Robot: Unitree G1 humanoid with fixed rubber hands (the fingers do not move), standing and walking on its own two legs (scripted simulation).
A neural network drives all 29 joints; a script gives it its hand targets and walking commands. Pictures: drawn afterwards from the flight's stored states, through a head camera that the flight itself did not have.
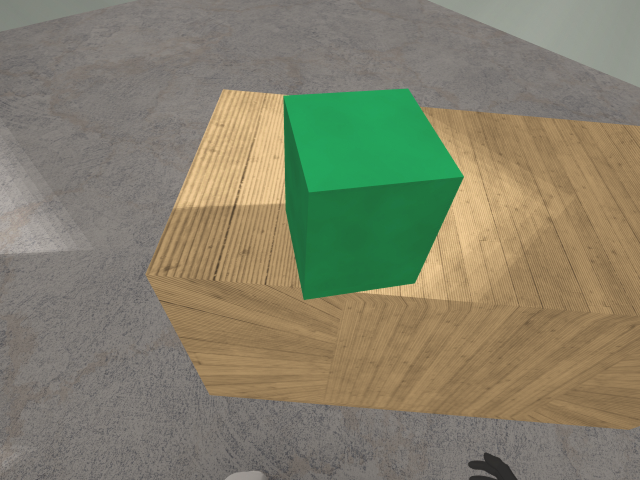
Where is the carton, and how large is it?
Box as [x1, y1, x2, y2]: [283, 89, 463, 299]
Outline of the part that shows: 408,89 283,96 286,213 304,299 413,283 418,275 463,176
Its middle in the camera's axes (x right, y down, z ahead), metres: +0.05 -0.08 +0.63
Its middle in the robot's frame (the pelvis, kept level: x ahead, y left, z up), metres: +0.53 -0.02 +0.03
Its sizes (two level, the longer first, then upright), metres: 0.210 0.200 0.250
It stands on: a pedestal, 0.66 m high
